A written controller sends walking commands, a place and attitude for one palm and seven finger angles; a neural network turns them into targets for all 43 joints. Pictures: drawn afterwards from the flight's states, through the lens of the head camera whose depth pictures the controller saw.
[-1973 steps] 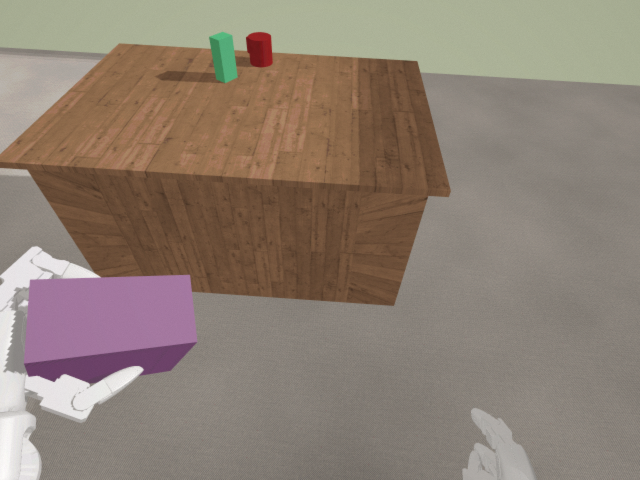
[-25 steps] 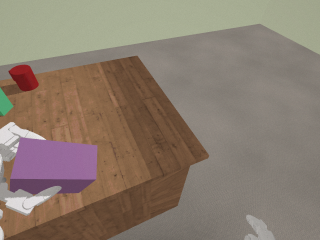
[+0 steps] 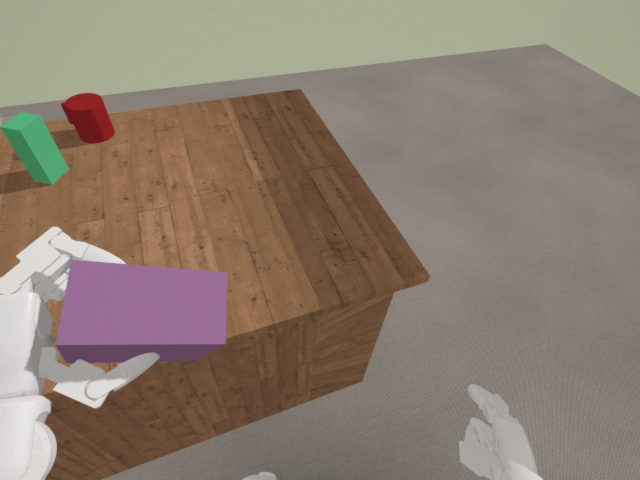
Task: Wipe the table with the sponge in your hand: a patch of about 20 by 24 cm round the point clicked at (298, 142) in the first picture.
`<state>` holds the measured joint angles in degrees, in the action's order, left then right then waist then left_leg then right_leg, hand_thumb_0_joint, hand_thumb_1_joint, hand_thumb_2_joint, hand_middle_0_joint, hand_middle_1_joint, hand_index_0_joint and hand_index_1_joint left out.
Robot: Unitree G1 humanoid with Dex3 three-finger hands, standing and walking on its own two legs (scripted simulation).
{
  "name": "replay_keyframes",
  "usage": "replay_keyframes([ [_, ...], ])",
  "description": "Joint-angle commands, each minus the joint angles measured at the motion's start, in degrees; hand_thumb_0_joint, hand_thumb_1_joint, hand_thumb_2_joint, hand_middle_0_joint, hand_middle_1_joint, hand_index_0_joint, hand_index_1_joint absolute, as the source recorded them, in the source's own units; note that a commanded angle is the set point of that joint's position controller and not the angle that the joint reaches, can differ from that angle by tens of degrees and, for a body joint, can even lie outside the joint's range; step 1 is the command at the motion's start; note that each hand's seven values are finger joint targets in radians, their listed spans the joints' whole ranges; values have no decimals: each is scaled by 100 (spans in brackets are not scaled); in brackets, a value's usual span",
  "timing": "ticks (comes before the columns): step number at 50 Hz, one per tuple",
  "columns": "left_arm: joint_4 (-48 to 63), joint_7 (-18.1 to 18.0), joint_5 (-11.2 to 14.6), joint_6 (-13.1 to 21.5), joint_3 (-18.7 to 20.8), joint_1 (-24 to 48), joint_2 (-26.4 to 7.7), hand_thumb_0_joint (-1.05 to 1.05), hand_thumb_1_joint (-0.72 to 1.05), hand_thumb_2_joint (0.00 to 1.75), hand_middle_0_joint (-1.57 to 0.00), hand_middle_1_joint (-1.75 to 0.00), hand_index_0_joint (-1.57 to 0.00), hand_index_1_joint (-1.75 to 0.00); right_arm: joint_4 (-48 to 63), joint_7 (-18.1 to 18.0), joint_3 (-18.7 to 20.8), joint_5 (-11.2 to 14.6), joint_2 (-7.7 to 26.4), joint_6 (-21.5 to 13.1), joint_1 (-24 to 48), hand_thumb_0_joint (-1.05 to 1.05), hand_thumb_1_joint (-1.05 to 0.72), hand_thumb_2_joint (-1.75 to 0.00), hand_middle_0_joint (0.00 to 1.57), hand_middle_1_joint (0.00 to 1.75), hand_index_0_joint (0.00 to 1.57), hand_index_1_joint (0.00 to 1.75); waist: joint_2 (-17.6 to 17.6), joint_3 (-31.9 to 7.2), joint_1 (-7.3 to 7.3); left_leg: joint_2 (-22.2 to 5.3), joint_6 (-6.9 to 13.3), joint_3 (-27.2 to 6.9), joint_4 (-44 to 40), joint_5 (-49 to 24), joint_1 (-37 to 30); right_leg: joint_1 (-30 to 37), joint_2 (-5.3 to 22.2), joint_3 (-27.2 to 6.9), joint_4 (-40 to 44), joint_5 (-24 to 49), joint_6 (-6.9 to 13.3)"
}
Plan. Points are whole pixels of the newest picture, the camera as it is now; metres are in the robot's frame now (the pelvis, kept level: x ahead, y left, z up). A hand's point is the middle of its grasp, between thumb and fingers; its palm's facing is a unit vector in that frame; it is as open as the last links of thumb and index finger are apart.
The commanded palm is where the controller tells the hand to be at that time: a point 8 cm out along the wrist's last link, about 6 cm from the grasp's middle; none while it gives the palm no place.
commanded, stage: step back with the hand held close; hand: left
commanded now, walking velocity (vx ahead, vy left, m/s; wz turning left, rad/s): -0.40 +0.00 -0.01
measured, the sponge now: (168, 319) +0.24 +0.18 +0.14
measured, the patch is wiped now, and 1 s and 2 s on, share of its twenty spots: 1.00 1.00 1.00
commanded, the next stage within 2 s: stop stepping back and stand still in 0.34 s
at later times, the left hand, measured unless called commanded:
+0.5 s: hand (40, 456) +0.11 +0.21 +0.18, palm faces +0.27 -0.92 -0.30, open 10.7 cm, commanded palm +0.06 +0.28 +0.19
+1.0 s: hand out of the picture -0.01 +0.24 +0.16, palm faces +0.32 -0.86 -0.39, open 10.7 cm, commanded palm -0.05 +0.28 +0.19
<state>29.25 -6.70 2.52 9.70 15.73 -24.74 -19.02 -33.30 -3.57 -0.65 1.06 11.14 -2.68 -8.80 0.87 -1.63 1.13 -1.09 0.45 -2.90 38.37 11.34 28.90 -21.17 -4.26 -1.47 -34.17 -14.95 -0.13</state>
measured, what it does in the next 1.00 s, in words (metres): walks backwards: right foot, then left foot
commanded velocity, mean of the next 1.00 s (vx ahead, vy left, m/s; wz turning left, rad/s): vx -0.02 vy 0.01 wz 0.00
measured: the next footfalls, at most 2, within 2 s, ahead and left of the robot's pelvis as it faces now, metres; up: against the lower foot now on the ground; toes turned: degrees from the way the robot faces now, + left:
right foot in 0.42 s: -0.12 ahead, -0.07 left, +0.00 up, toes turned -6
left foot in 0.64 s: -0.13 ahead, +0.13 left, +0.00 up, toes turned -2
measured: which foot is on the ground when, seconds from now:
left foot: down 0.00-0.42, up 0.44-0.62, down 0.64-0.92, up 0.94-1.00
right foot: down 0.00-0.12, up 0.14-0.40, down 0.42-1.00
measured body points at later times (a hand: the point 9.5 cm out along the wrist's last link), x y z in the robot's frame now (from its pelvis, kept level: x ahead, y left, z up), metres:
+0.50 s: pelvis -0.11 +0.01 +0.01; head -0.12 +0.03 +0.46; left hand +0.09 +0.26 +0.20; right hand +0.04 -0.21 -0.08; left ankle -0.03 +0.10 -0.66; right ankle -0.17 -0.13 -0.72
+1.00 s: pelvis -0.22 +0.00 +0.00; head -0.26 +0.02 +0.45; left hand -0.03 +0.28 +0.19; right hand -0.10 -0.24 -0.09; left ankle -0.21 +0.12 -0.66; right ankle -0.16 -0.06 -0.72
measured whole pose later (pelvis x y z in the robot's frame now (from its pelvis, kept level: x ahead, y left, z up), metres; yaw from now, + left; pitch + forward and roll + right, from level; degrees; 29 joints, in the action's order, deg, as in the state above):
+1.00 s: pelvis -0.22 +0.00 +0.00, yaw -1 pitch -2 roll -2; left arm 26.0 -5.2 1.1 7.9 17.5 -26.9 -22.6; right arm -40.0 -1.4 -0.2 1.7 11.7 -3.0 -15.9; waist 0.1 -4.1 -0.3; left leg -0.9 1.7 -1.5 64.7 24.8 28.8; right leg -20.2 -3.9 7.4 -35.3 -14.0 5.7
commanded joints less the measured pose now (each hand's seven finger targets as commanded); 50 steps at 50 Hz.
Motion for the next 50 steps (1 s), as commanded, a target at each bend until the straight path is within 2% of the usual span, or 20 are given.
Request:
replay_keyframes([
  [1, 1635, -153, 102, 511, 998, -36, -1400, 0, 10, 130, -120, -160, -120, -160, 976, -64, 396, -20, 719, -132, 475, 0, -90, -90, 20, 30, 20, 30, -521, -737, -161, -226, -21, -274, 196, 511, -909, -459, 1641, -1108, 1137, 1204, 515],
  [4, 1989, -214, 67, 568, 1303, -283, -1569, 0, 10, 130, -120, -160, -120, -160, 1102, -84, 378, -66, 798, -113, 608, 0, -90, -90, 20, 30, 20, 30, 505, -549, -134, -602, 155, -842, -962, 1428, -388, -511, 841, -443, 528, -176, 263],
  [7, 1849, -231, -117, 610, 1518, -246, -1541, 0, 10, 130, -120, -160, -120, -160, 1038, -109, 418, -201, 951, -333, 586, 0, -90, -90, 20, 30, 20, 30, 2136, -651, -139, -1768, 811, -2375, -3303, 3639, 1426, 1084, -305, 64, -2182, -968, -160],
  [10, 1826, -214, -98, 583, 1229, 209, -1236, 0, 10, 130, -120, -160, -120, -160, 741, -24, 487, -232, 799, -489, 265, 0, -90, -90, 20, 30, 20, 30, 1190, -915, -67, -1608, 702, -1656, -2645, 2322, 32, 54, -88, -112, -2821, -1294, -130],
  [12, 1771, -251, 18, 469, 848, 197, -911, 0, 10, 130, -120, -160, -120, -160, 683, -6, 453, -129, 797, -586, 244, 0, -90, -90, 20, 30, 20, 30, 1202, -1114, -48, -1345, 505, -1145, -2415, 1816, -1173, -476, -41, 84, -2209, -1534, -99],
  [18, 1605, -204, -31, 396, 396, 702, -739, 0, 10, 130, -120, -160, -120, -160, 299, 14, 275, -167, 633, -689, 92, 0, -90, -90, 20, 30, 20, 30, 1429, -1114, -109, -1045, 36, -699, -2315, 1228, -1517, 402, -5, 176, 721, -1010, 196],
  [20, 1682, -186, -94, 543, 607, 791, -1054, 0, 10, 130, -120, -160, -120, -160, 250, 24, 328, -152, 539, -610, 36, 0, -90, -90, 20, 30, 20, 30, 236, -1147, -146, -368, -272, 84, -210, 1048, -1789, 17, 903, -332, 2115, 150, 637],
  [22, 1952, -249, -12, 679, 1118, 755, -1734, 0, 10, 130, -120, -160, -120, -160, 361, -27, 321, -87, 536, -652, 414, 0, -90, -90, 20, 30, 20, 30, -1622, -818, 43, 725, -473, 411, 4068, 2333, -684, -911, 2656, -1660, 2524, 1882, 1438],
  [23, 1661, -187, -3, 540, 957, 428, -1408, 0, 10, 130, -120, -160, -120, -160, 476, -42, 410, 31, 564, -607, 435, 0, -90, -90, 20, 30, 20, 30, -1917, -505, -38, 443, -332, -119, 4610, 2106, 140, -657, 2471, -1093, 1992, 2789, 1248],
  [26, 1238, -46, 22, 387, 1265, 125, -1497, 0, 10, 130, -120, -160, -120, -160, 783, 12, 166, 65, 428, -237, 406, 0, -90, -90, 20, 30, 20, 30, -947, -388, -340, -256, -103, -256, 3196, 1476, 159, 24, 2127, -207, 1138, 3441, 939],
  [29, 879, -137, 13, 427, 1292, 245, -1399, 0, 10, 130, -120, -160, -120, -160, 807, -25, 141, 104, 633, -196, 274, 0, -90, -90, 20, 30, 20, 30, 177, -472, -295, -23, 34, 272, -635, 529, -445, 724, 1478, -202, -98, 3342, 589],
  [30, 800, -177, 40, 447, 1305, 150, -1299, 0, 10, 130, -120, -160, -120, -160, 820, -41, 191, 103, 699, -248, 206, 0, -90, -90, 20, 30, 20, 30, 401, -705, -256, 43, 42, 383, -1466, -113, -1019, 854, 1201, -246, -310, 2812, 473],
  [32, 1160, -224, 146, 394, 1134, 35, -1198, 0, 10, 130, -120, -160, -120, -160, 996, -16, 408, 126, 958, -366, 6, 0, -90, -90, 20, 30, 20, 30, 1310, -969, -180, -1325, 479, -835, -1383, -3087, -3071, -812, 552, 21, -1151, -275, 84],
  [34, 1522, -173, 5, 298, 1155, -67, -1251, 0, 10, 130, -120, -160, -120, -160, 910, 118, 477, 146, 997, -404, -96, 0, -90, -90, 20, 30, 20, 30, 907, -1395, -170, -1356, 636, -896, -938, -3782, -3498, -1245, 279, 220, -1265, -1207, 9],
  [36, 2150, -168, 4, 232, 989, -109, -1218, 0, 10, 130, -120, -160, -120, -160, 812, 196, 376, 10, 834, -515, -46, 0, -90, -90, 20, 30, 20, 30, 1341, -1068, -347, -1263, 555, -1371, -1132, -3542, -2906, -1064, 357, 166, -1108, -843, -42],
  [43, 1158, -159, -76, 125, 1101, -151, -1314, 0, 10, 130, -120, -160, -120, -160, 581, 175, 278, 35, 961, -482, 196, 0, -90, -90, 20, 30, 20, 30, 830, -85, -71, -945, 550, -607, -1303, 2697, 604, 1446, 287, 553, 145, -46, 75],
  [45, 851, -138, -149, 136, 1140, 254, -1371, 0, 10, 130, -120, -160, -120, -160, 539, 148, 340, 23, 885, -377, 198, 0, -90, -90, 20, 30, 20, 30, -510, -139, -47, -178, 352, 312, 1005, 2717, 906, 1486, 853, -56, 1121, -112, 490],
  [46, 765, -134, -112, 126, 1136, 444, -1388, 0, 10, 130, -120, -160, -120, -160, 560, 116, 451, 64, 885, -384, 163, 0, -90, -90, 20, 30, 20, 30, -1744, -255, -110, 225, 177, 696, 2725, 2375, 720, 659, 1843, -1739, 2036, -1297, 876],
  [48, 692, 6, -49, 211, 927, 804, -1276, 0, 10, 130, -120, -160, -120, -160, 398, 124, 463, 83, 947, -469, 66, 0, -90, -90, 20, 30, 20, 30, -1180, -72, -314, 53, 96, -130, 3877, 1099, 232, -630, 2228, -2454, 2529, -1212, 1066],
  [50, 903, 55, 0, 247, 845, 846, -1318, 0, 10, 130, -120, -160, -120, -160, 367, 158, 366, 48, 808, -395, 51, 0, -90, -90, 20, 30, 20, 30, -258, -27, -418, -304, 169, -43, 3449, 856, -61, -1297, 2270, -1946, 2429, -1982, 1126],
])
